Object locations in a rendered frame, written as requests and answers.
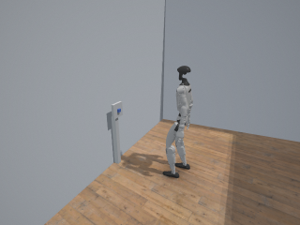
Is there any panel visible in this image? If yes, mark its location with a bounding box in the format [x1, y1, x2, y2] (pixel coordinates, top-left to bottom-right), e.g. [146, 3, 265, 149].
[111, 101, 123, 164]

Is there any robot head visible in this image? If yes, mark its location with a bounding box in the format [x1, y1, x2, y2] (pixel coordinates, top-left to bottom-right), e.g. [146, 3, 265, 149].
[177, 66, 191, 86]

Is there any robot right shin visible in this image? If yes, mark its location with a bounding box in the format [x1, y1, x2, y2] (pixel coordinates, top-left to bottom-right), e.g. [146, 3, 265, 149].
[175, 144, 187, 166]

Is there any robot left forearm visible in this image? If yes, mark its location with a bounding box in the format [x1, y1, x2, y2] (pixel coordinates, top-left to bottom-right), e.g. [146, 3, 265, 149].
[178, 106, 188, 130]

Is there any robot right forearm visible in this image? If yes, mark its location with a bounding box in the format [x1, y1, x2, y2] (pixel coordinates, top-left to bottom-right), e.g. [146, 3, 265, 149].
[187, 102, 193, 118]

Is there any robot left hand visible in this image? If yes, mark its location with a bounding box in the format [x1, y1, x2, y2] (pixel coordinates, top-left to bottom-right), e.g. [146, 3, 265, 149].
[174, 129, 185, 145]

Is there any robot right hand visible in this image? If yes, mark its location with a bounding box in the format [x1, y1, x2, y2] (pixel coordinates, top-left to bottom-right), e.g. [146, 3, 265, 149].
[186, 118, 190, 129]

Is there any left robot upper arm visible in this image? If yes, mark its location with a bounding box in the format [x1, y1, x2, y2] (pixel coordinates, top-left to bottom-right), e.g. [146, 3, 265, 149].
[177, 85, 188, 110]

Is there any right robot upper arm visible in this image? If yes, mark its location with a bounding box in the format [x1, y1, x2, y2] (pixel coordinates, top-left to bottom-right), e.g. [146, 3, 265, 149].
[189, 83, 193, 104]

